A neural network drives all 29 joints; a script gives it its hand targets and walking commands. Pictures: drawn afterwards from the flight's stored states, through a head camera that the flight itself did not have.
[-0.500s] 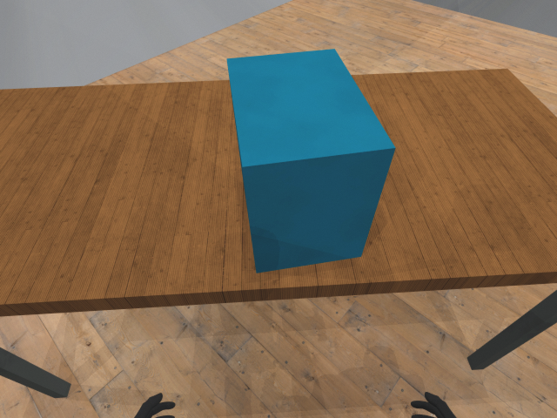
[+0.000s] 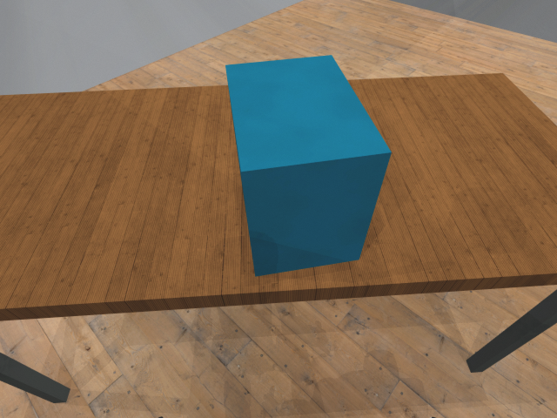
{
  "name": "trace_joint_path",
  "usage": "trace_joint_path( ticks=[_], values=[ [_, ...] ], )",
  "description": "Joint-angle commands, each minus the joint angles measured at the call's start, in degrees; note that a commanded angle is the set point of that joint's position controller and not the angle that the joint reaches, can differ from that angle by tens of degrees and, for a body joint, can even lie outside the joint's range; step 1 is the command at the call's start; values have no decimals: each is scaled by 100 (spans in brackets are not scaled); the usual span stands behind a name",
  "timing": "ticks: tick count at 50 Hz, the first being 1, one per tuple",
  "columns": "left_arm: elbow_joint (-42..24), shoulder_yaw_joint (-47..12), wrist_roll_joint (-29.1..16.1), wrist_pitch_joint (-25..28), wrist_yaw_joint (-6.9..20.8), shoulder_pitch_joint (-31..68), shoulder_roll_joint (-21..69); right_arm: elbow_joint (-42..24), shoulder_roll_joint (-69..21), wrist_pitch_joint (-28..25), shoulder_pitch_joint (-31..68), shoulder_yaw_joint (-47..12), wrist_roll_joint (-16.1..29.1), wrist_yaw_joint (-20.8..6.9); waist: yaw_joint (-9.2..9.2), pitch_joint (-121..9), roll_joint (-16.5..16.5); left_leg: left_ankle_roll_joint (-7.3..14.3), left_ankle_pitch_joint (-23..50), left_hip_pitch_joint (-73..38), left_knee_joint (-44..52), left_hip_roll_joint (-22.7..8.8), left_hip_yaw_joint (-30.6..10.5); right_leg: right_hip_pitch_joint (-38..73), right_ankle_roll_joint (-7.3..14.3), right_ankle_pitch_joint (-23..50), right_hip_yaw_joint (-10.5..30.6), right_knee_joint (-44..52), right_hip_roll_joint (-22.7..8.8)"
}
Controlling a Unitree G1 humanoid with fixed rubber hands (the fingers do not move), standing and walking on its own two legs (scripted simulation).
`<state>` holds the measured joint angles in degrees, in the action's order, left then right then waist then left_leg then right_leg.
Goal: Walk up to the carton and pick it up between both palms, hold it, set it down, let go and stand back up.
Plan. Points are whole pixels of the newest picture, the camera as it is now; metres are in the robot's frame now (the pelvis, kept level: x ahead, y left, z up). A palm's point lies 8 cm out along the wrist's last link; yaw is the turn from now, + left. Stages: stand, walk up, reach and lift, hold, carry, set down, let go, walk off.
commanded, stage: stand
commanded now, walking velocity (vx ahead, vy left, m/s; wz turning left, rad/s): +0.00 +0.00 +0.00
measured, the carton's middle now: (293, 164) +0.48 +0.00 +0.09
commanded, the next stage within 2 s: walk up in 0.28 s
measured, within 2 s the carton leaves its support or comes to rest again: neither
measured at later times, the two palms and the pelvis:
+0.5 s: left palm out of the picture +0.02 +0.23 -0.13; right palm out of the picture +0.02 -0.22 -0.13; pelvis +0.00 +0.00 +0.01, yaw +0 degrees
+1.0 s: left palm out of the picture -0.09 +0.17 -0.11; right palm out of the picture -0.01 -0.29 -0.14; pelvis -0.07 -0.05 +0.01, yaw +7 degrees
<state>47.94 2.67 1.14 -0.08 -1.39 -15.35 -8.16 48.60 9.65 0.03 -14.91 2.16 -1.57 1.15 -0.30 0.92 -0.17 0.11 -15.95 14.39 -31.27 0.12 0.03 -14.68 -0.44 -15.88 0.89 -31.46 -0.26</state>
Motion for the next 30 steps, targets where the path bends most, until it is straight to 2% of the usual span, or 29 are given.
trace_joint_path(
  ticks=[1, 2, 3, 4, 5, 7, 9, 10, 11, 12, 13, 14, 15, 16, 17, 18, 19, 20, 21, 22, 23, 24, 25, 26, 27, 28, 29, 30],
  values=[
    [-109, 187, 33, 87, -39, -130, -728, -194, 308, -53, 70, 83, 36, 35, 15, 132, -127, 195, 592, 51, 638, -320, -344, -173, 233, 284, 432, 780, -314],
    [-47, 172, 9, 80, -22, -254, -590, -140, 396, -75, -32, 109, 13, 52, 57, 103, -75, 202, 588, -30, 644, -353, -331, -102, 235, 369, 478, 783, -344],
    [-13, 140, 8, 91, -29, -223, -571, -57, 502, -83, -204, 143, 36, 14, -49, -62, -58, 177, 607, -87, 647, -294, -359, 44, 289, 373, 490, 830, -372],
    [29, 154, -4, 99, -29, -322, -547, 32, 540, -83, -114, 158, 21, 34, 16, -117, 1, 171, 796, -26, 577, -341, -344, 272, 249, 617, 417, 757, -370],
    [47, 98, -21, 107, -6, -397, -490, -31, 639, -67, -122, 204, 24, 7, 14, -264, -83, 146, 652, -337, 478, -267, -264, -33, 255, 534, 528, 882, -400],
    [164, 112, -35, 127, -29, -238, -389, 156, 588, -54, -308, 204, 52, 68, -77, 85, 218, 170, 744, -336, 657, -434, -386, -160, 253, 584, 483, 851, -339],
    [164, 116, -14, 110, -78, -25, -518, 238, 527, -22, -140, 165, 43, 86, -113, 299, 8, 226, 596, -129, 791, -398, -436, -141, 253, 444, 457, 973, -338],
    [226, 149, -4, 109, -88, -69, -510, 190, 445, -41, -5, 140, 28, 70, -4, 208, -112, 261, 680, -172, 810, -430, -492, -77, 228, 547, 427, 874, -307],
    [253, 153, -3, 122, -74, -221, -550, 241, 508, -12, -48, 154, 48, 67, -9, 277, -44, 238, 612, -54, 826, -418, -420, -114, 225, 466, 477, 912, -310],
    [319, 127, 3, 88, -75, -127, -508, 338, 548, -20, -246, 160, 61, 92, -59, 361, 286, 223, 428, -93, 861, -406, -474, -164, 216, 375, 470, 990, -319],
    [444, 120, -23, 57, -62, -363, -334, 447, 498, -14, -243, 160, 66, 95, 6, 467, 0, 222, 112, 79, 924, -370, -483, -142, 135, 172, 360, 956, -245],
    [467, 143, -16, 67, -45, -342, -484, 483, 446, -9, -278, 131, 57, 113, -26, 359, -102, 245, 68, -27, 1013, -493, -554, -25, 167, 314, 372, 969, -295],
    [549, 112, -16, 23, -25, -295, -352, 502, 603, -3, -187, 158, 46, 93, -47, 263, -26, 215, -208, 82, 1133, -451, -565, 67, 146, 152, 321, 955, -221],
    [544, 165, -14, 28, -52, -361, -538, 447, 440, 1, -34, 124, 51, 53, 57, 326, -151, 215, -111, 54, 1163, -431, -551, 3, 198, 266, 394, 932, -275],
    [595, 189, 5, 52, -53, -453, -571, 562, 529, -4, -198, 125, 42, 57, 42, 32, -33, 199, 197, 30, 1071, -419, -500, 366, 182, 456, 392, 920, -293],
    [640, 181, -21, 46, -47, -353, -639, 587, 492, -37, -135, 140, 59, 25, 5, -35, -263, 223, -75, -96, 1245, -442, -591, 139, 166, 327, 319, 917, -264],
    [719, 197, 13, 74, -68, -392, -696, 599, 504, -61, -226, 133, 48, 46, -15, -9, -8, 206, 326, -105, 1063, -446, -527, 360, 155, 492, 371, 1004, -337],
    [755, 103, -13, 97, -104, -374, -383, 648, 412, -80, -210, 127, 39, 81, -13, -44, 72, 252, 475, -210, 1062, -508, -559, 273, 187, 604, 386, 979, -390],
    [826, 122, -12, 109, -70, -396, -483, 742, 404, -74, -332, 123, 62, 78, -42, -16, 110, 213, 481, -227, 1058, -430, -477, 195, 172, 464, 373, 998, -322],
    [861, 33, -6, 124, -103, -243, -282, 780, 546, -31, -317, 180, 32, 99, -106, 284, 323, 192, 689, -242, 991, -411, -425, 11, 197, 414, 447, 1151, -400],
    [880, 28, -6, 110, -108, -308, -150, 832, 628, -57, -361, 196, 5, 137, -47, 235, 95, 221, 905, -459, 970, -475, -450, -8, 189, 639, 423, 1060, -367],
    [794, 293, -173, 28, -220, -62, -1066, 517, 1146, -76, 13, 445, -26, 157, -121, 871, 199, 184, 4057, -20, 110, -1093, -711, -466, 0, 2485, 140, 65, -481],
    [740, 305, -156, -6, -264, -290, -1038, 544, 947, -85, -299, 394, 6, 121, -196, 141, -270, 462, 4506, -120, 289, -1241, -1000, -88, -17, 1517, -88, -397, -366],
    [800, 266, -144, -34, -278, -420, -838, 585, 947, -68, -377, 395, 20, 99, -139, -148, -715, 683, 5039, -294, 350, -1435, -1235, -112, -134, 789, -253, -755, -182],
    [668, 242, -115, -51, -295, -422, -710, 563, 1028, -33, -431, 455, 48, 105, -132, -208, -1054, 879, 5418, -340, 379, -1522, -1390, -202, -138, 383, -278, -1150, -99],
    [631, 218, -123, -107, -277, -386, -617, 589, 1064, 27, -432, 449, 25, 129, -172, -494, -1423, 1053, 5037, -328, 574, -1667, -1524, -234, -142, -495, -339, -1571, 26],
    [540, 205, -84, -136, -256, -246, -536, 584, 992, 84, -313, 460, 1, 145, -177, -386, -1640, 1115, 4362, 72, 770, -1680, -1601, -264, -125, -1286, -247, -1871, -5],
    [512, 248, -62, -200, -226, -114, -526, 532, 996, 140, -147, 429, -32, 163, -148, -238, -1635, 1172, 3521, 439, 1046, -1745, -1751, -358, -78, -1668, -197, -2258, -26]
  ],
)
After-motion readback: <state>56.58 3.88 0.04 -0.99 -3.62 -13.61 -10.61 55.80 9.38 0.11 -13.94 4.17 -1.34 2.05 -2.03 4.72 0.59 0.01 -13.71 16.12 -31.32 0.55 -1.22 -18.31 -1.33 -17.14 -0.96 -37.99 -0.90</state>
